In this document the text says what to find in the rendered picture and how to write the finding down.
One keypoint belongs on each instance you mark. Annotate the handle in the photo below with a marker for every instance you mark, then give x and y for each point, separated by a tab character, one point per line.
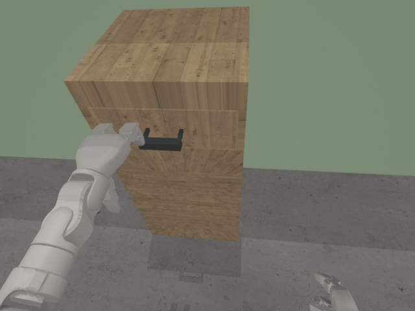
159	143

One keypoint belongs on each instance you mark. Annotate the cabinet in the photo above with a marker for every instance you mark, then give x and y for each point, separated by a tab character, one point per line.
175	58

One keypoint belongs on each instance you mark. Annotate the right robot hand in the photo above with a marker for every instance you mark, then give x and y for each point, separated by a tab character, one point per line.
341	299

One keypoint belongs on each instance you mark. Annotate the left robot hand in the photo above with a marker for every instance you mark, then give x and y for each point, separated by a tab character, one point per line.
105	151

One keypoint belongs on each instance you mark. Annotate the robot left forearm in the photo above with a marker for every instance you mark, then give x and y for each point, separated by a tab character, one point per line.
43	272

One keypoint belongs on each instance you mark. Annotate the drawer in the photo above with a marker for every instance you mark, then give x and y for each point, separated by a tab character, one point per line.
203	128

